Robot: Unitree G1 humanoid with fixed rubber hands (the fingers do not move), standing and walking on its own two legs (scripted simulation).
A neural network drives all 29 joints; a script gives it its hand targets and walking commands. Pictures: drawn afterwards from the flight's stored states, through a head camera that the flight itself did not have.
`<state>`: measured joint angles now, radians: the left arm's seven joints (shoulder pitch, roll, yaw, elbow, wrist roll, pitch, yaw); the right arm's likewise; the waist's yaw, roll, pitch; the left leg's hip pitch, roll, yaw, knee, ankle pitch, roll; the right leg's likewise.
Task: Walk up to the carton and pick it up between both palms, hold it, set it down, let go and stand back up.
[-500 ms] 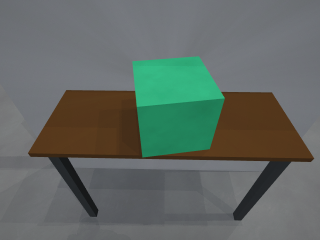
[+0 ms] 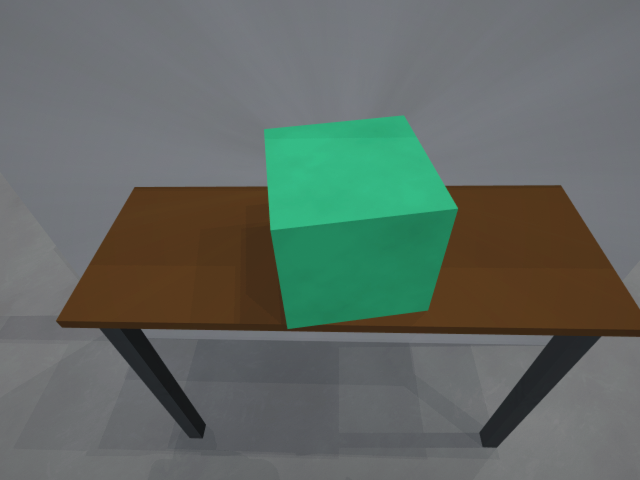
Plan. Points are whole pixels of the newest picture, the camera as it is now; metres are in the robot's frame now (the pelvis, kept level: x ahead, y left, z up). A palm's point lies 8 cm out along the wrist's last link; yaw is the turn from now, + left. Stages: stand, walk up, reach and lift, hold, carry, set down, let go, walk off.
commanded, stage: walk up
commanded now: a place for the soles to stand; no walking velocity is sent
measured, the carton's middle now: (346, 220) +0.52 -0.01 +0.04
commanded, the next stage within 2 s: none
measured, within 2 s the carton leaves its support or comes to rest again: neither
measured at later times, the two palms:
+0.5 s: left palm out of the picture +0.07 +0.26 -0.11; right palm out of the picture +0.05 -0.26 -0.11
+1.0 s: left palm out of the picture +0.12 +0.13 -0.09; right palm out of the picture +0.17 -0.40 -0.12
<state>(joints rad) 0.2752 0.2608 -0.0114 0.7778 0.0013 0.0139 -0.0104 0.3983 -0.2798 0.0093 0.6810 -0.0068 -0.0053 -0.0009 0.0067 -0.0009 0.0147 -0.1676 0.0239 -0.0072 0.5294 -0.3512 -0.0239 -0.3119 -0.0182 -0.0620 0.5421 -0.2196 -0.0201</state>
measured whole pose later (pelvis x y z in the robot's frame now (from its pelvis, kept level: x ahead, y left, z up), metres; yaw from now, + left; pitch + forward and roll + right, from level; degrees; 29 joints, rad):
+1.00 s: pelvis +0.09 -0.13 +0.00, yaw +7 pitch -4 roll +2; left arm 0.35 0.23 0.01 0.71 0.04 0.01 0.00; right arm 0.39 -0.32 -0.04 0.71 -0.04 0.04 -0.02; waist 0.01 0.04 0.09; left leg -0.42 0.00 -0.05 1.11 -0.46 -0.02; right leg -0.28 -0.08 -0.09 0.58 -0.24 -0.02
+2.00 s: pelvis +0.06 -0.05 +0.00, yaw +9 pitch -1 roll +0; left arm 0.38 0.25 0.02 0.70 0.00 0.00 -0.01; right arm 0.33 -0.27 0.00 0.74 -0.02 0.01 0.01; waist -0.01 0.01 0.02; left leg -0.26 0.02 0.07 0.55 -0.27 0.02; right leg -0.24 0.00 0.02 0.55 -0.29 0.01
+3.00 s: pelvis +0.06 -0.06 +0.00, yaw -1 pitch -1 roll +1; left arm 0.35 0.27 0.01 0.69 0.01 0.01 0.00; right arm 0.32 -0.31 0.01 0.72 -0.02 0.03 0.00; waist -0.01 0.00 0.03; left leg -0.23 0.09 0.21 0.58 -0.32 0.00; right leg -0.29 0.08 0.17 0.61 -0.29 -0.01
